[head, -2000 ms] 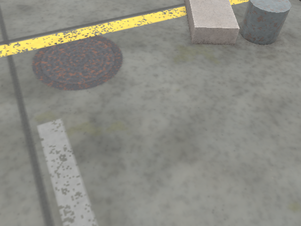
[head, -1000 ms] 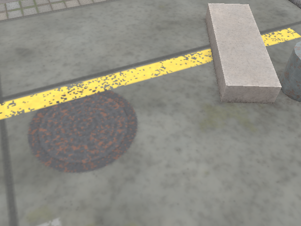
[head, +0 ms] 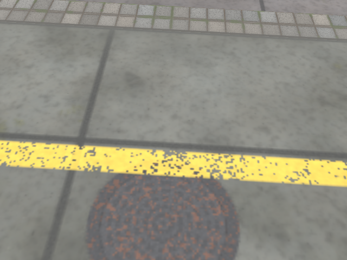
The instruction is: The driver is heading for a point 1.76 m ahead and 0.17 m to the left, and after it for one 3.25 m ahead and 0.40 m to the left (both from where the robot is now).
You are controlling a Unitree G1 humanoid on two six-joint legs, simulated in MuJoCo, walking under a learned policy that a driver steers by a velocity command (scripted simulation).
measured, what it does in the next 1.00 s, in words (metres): walks ahead, turning left: right foot, then left foot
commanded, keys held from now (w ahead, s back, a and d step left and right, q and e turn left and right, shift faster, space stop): w+q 0.46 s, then w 0.42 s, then w+e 0.12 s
